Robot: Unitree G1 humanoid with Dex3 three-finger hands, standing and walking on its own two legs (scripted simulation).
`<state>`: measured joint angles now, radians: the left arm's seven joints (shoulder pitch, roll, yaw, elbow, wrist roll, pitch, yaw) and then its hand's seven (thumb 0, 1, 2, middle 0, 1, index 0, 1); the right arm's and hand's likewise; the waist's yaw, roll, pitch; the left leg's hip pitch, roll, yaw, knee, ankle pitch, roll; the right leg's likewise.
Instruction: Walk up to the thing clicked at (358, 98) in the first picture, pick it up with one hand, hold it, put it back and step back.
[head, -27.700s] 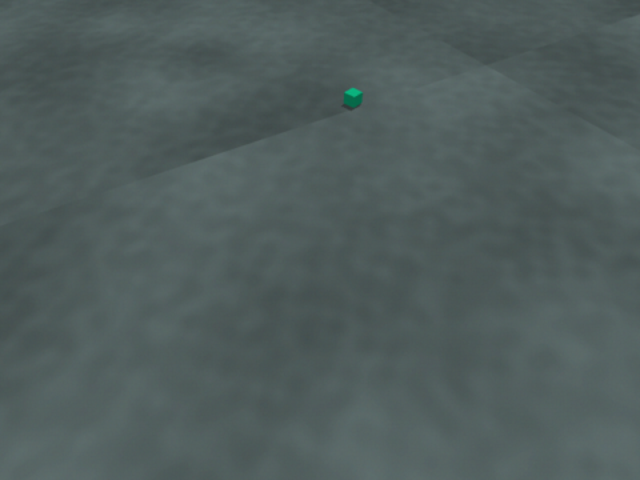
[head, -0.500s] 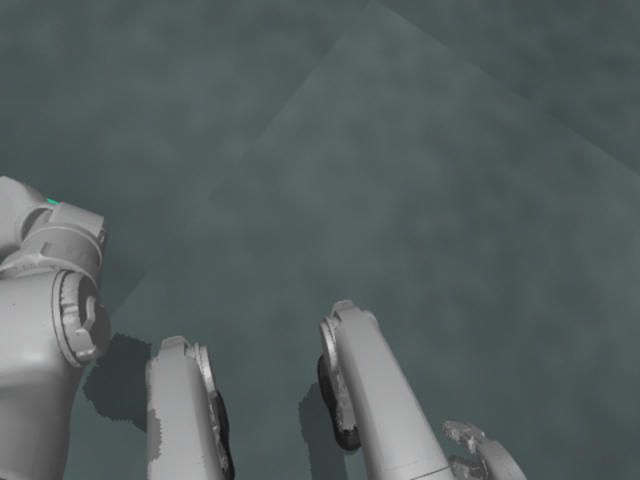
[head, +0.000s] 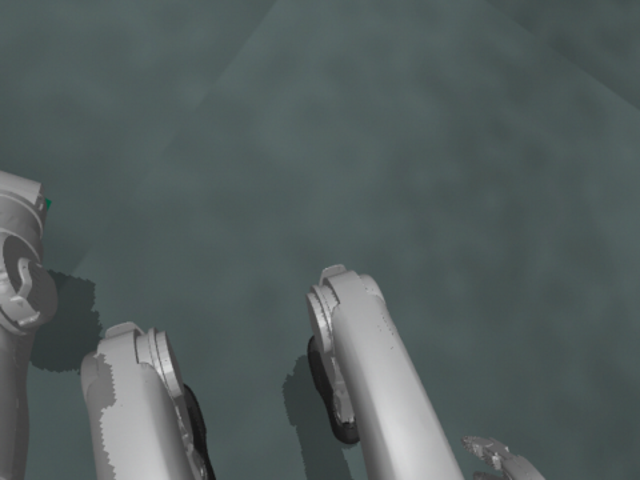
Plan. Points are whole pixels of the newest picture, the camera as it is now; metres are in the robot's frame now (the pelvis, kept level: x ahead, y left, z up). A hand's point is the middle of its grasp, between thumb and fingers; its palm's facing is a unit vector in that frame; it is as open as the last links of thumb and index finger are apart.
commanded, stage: crouch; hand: left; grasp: from above
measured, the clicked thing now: out of the picture +0.49 +0.29 -0.17
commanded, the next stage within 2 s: lower in 0.60 s
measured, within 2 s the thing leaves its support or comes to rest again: rests again in 1.92 s
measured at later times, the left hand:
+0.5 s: hand (5, 220) +0.48 +0.29 -0.20, palm faces -0.13 -0.42 -0.90, open 10.3 cm
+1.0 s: hand (23, 234) +0.48 +0.29 -0.24, palm faces -0.21 -0.42 -0.88, open 10.3 cm
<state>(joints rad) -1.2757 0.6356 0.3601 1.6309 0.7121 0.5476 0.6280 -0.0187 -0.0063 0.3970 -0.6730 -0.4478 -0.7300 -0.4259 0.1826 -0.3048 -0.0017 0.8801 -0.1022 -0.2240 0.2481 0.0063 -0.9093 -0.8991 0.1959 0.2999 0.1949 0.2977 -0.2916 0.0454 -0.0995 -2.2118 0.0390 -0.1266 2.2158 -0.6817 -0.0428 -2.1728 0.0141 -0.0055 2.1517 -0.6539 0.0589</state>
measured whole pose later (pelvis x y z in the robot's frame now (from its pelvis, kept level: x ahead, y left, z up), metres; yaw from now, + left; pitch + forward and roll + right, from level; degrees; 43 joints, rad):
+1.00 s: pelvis +0.00 +0.00 -0.06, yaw -4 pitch +34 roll -9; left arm -1.31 0.80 0.38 1.77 0.77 0.46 0.64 -0.02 -0.04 0.49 -0.68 -0.45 -0.74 -0.42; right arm 0.17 -0.33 0.12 0.84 -0.18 -0.25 0.32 0.00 -0.92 -0.90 0.19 0.30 0.19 0.30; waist -0.35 -0.01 0.07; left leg -2.34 0.02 -0.20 2.44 -0.70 -0.04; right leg -2.27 0.04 -0.04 2.32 -0.65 0.08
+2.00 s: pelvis +0.00 +0.01 -0.06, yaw -8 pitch +30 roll -14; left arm -1.34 0.99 0.38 1.81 0.67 0.40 0.78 -0.02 0.00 0.49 -0.64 -0.48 -0.70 -0.45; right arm 0.14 -0.39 0.28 0.74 -0.20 -0.30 0.41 0.00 -0.92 -0.90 0.19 0.30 0.19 0.30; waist -0.44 -0.11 0.23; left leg -2.31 0.02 -0.28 2.48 -0.73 -0.04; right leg -2.20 0.05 -0.12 2.30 -0.66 0.09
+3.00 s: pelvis -0.01 +0.02 -0.05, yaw -9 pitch +29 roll -16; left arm -1.34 1.07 0.33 1.80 0.62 0.39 0.79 0.00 -0.24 0.78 -0.34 -0.74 -0.33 -0.76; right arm 0.16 -0.40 0.34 0.70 -0.19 -0.32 0.40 0.00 -0.91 -0.90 0.19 0.30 0.19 0.30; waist -0.47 -0.13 0.27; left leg -2.29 0.02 -0.32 2.48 -0.73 -0.04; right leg -2.16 0.05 -0.15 2.27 -0.64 0.09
